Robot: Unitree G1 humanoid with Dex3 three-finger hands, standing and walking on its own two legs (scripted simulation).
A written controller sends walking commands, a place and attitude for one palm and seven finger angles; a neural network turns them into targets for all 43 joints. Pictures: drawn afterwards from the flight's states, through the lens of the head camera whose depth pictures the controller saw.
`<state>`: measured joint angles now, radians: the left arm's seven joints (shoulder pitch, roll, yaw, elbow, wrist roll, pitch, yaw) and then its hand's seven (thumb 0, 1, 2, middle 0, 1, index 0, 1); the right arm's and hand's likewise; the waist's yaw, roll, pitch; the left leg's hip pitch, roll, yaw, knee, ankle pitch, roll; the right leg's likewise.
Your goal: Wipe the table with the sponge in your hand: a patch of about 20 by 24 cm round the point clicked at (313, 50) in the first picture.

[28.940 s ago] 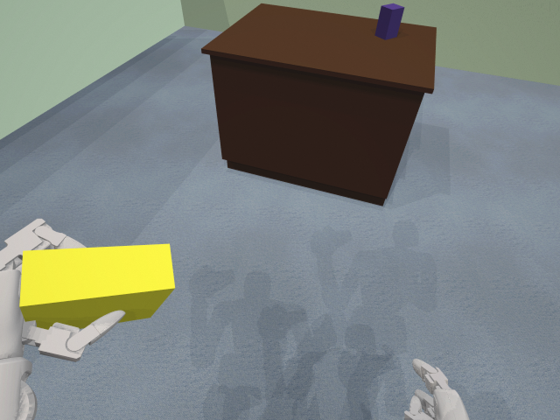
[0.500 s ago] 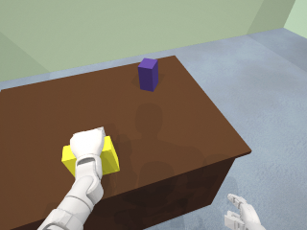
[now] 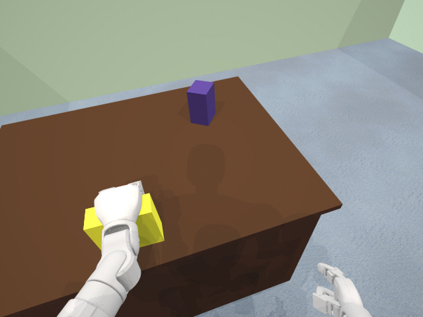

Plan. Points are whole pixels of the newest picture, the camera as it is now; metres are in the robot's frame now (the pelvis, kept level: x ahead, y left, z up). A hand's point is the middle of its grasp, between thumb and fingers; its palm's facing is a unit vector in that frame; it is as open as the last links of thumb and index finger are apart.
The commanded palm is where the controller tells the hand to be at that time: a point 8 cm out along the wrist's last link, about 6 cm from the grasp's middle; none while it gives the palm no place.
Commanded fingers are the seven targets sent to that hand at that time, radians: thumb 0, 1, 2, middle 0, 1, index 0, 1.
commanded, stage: wipe back along the middle lane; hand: left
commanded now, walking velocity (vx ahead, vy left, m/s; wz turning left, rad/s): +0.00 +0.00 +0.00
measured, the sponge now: (130, 231) +0.30 +0.23 -0.04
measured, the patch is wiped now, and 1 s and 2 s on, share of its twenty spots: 0.80 0.80 0.85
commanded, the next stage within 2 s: slide across to the third lane in 0.02 s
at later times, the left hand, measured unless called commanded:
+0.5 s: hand (134, 214) +0.31 +0.21 +0.02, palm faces -0.06 -0.03 -1.00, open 9.5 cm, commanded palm +0.28 +0.17 +0.06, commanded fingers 0.00 0.10 1.30 -1.20 -1.60 -1.20 -1.60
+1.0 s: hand (161, 208) +0.33 +0.16 +0.01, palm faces -0.05 -0.05 -1.00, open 9.5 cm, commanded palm +0.30 +0.14 +0.06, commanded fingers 0.00 0.10 1.30 -1.20 -1.60 -1.20 -1.60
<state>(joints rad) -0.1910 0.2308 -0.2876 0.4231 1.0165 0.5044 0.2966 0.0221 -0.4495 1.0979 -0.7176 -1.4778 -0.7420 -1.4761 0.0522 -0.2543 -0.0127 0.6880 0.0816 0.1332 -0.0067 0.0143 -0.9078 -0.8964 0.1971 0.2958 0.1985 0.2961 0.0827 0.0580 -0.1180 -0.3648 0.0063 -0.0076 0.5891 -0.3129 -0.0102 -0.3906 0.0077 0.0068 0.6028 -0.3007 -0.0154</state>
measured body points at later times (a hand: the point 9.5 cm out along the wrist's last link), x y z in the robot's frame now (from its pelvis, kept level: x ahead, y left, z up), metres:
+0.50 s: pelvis +0.00 +0.00 +0.00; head +0.00 -0.03 +0.45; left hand +0.31 +0.21 +0.07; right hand +0.21 -0.21 -0.11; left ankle -0.01 +0.13 -0.73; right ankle +0.00 -0.11 -0.73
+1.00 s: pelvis -0.01 -0.02 +0.00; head -0.02 -0.04 +0.45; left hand +0.33 +0.16 +0.07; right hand +0.20 -0.23 -0.11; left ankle -0.01 +0.13 -0.73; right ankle +0.00 -0.11 -0.73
